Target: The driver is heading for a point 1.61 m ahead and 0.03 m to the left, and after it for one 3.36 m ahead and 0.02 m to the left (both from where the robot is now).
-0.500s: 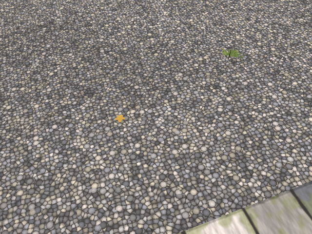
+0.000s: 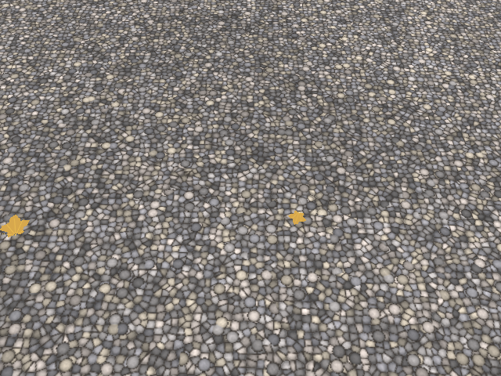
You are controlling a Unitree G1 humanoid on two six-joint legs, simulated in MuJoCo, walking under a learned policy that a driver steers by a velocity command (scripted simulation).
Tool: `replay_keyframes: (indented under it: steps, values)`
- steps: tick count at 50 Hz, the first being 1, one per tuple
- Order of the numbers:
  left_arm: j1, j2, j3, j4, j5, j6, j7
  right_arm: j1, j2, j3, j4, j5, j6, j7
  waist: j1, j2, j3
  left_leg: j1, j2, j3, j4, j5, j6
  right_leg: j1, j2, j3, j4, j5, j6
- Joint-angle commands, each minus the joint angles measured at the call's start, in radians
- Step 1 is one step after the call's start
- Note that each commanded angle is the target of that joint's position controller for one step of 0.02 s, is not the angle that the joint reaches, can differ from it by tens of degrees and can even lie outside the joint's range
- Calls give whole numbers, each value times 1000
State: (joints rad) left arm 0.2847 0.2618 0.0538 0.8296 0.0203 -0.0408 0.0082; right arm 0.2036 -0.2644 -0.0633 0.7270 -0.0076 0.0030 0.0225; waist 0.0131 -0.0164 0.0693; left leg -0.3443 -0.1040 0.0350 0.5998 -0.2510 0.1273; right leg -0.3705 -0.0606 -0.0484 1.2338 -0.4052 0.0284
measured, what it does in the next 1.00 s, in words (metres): goes down: right foot 0.17 m lower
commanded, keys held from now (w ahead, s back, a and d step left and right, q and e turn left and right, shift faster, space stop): w+q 0.16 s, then w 0.84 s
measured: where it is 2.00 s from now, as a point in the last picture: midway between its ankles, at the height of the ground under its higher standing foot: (235, 203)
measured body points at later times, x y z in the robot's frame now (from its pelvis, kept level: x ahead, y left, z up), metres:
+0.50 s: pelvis +0.28 -0.02 -0.04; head +0.29 -0.02 +0.41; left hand +0.46 +0.26 -0.11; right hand +0.26 -0.32 -0.16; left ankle +0.04 +0.04 -0.72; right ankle +0.48 -0.13 -0.74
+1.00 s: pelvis +0.59 -0.03 -0.16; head +0.63 -0.01 +0.29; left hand +0.47 +0.19 -0.30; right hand +0.85 -0.18 -0.26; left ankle +0.71 +0.09 -0.87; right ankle +0.51 -0.13 -0.90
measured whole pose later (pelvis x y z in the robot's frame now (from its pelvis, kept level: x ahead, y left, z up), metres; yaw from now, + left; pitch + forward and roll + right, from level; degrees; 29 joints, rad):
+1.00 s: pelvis +0.59 -0.03 -0.16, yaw +12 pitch +1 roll -2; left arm 0.47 0.20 0.04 1.01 0.01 -0.07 -0.02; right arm -0.03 -0.21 0.01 0.82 -0.03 -0.04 0.04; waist 0.08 0.02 0.05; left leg -0.54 0.03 0.04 0.62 -0.07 0.07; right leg 0.01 0.10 -0.04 0.28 -0.30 -0.07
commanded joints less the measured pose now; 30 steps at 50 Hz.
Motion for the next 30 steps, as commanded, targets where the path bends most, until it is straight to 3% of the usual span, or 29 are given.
replay_keyframes:
  steps: [1,3,6,7,9,10,13,14,16,19,21,22,23,25,27,28,29,30]
  values:
    - [18,121,26,-86,19,8,5,85,-125,-30,-35,8,-23,-15,0,37,-61,212,287,-387,-331,403,191,-219,-58,85,-89,44,12]
    - [7,104,26,-92,22,39,3,105,-129,-25,-24,10,-41,-8,10,35,-66,187,246,-353,-356,434,176,-183,-46,74,-181,83,17]
    - [-18,75,18,-94,32,56,-24,156,-164,-35,-3,4,-33,-14,-7,39,-92,200,209,-316,-345,481,174,-203,-25,51,-236,174,25]
    - [-25,82,22,-86,28,53,-30,187,-177,-38,0,-13,-37,-13,-27,55,-107,219,221,-332,-344,428,184,-224,-25,47,-191,280,3]
    - [-103,108,32,-104,27,51,-36,222,-160,-28,8,-7,-42,-12,-45,54,-60,242,232,-382,-356,334,185,-317,-38,68,-207,325,-8]
    - [-214,139,50,-141,20,46,-34,323,-165,-28,61,-5,-54,-18,-83,66,-15,374,246,-442,-368,198,175,-494,-55,126,-260,348,-6]
    - [-269,154,59,-152,23,32,-38,376,-176,-31,89,-3,-73,-33,-96,80,13,493,274,-458,-341,251,170,-606,-48,148,-352,371,0]
    - [-289,150,55,-158,20,31,-42,346,-178,-31,103,-4,-82,-38,-83,84,42,395,239,-413,-343,189,156,-541,-39,134,-454,458,9]
    - [-323,121,49,-159,28,32,-52,330,-155,-18,104,-15,-86,-44,-101,81,21,321,208,-392,-295,138,143,-445,-12,101,-493,579,5]
    - [-354,96,37,-163,28,18,-68,328,-157,-13,104,-13,-89,-53,-111,78,22,239,194,-409,-202,68,129,-368,3,90,-541,710,-31]
    - [-397,98,32,-188,30,8,-75,353,-161,-12,106,-31,-94,-62,-140,74,44,270,194,-435,-137,64,128,-405,3,100,-578,718,-48]
    - [-424,103,34,-205,25,1,-74,365,-175,-15,113,-39,-91,-70,-150,79,50,302,201,-448,-98,60,126,-435,-3,104,-589,717,-56]
    - [-427,104,32,-212,15,0,-73,365,-170,-14,118,-41,-88,-75,-152,93,63,327,200,-441,-67,87,116,-447,-10,105,-621,727,-58]
    - [-433,91,26,-213,7,-14,-62,377,-143,-6,128,-45,-90,-79,-175,56,73,331,168,-410,-12,100,81,-349,-14,92,-750,772,-52]
    - [-286,61,18,-162,7,-29,-49,366,-117,5,154,-41,-91,-77,-133,24,26,287,97,-334,155,136,47,-69,-18,76,-908,890,-56]
    - [-145,79,30,-110,1,-33,-38,363,-122,8,168,-41,-88,-78,-72,-4,-36,305,78,-326,310,220,51,60,-14,65,-946,932,-59]
    - [29,101,42,-40,8,-30,-23,349,-137,3,178,-30,-79,-80,12,-27,-89,305,59,-304,538,293,44,201,-19,60,-1018,970,-60]
    - [198,139,59,20,29,-24,-17,320,-147,-7,186,2,-70,-74,108,-77,-144,140,13,-224,856,145,16,461,-47,60,-1034,1018,-73]
Next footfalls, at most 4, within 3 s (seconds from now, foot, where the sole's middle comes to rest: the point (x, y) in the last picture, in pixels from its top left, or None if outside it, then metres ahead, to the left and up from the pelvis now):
0.60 right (297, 363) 0.55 -0.12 -0.93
1.06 left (225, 299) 0.75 0.10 -0.93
1.58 right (268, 219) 1.07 -0.04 -0.93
2.12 left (205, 164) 1.32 0.20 -0.93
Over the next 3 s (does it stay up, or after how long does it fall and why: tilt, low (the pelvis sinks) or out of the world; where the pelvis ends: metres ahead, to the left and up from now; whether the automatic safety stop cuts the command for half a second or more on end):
stays up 1.62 0.07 -0.15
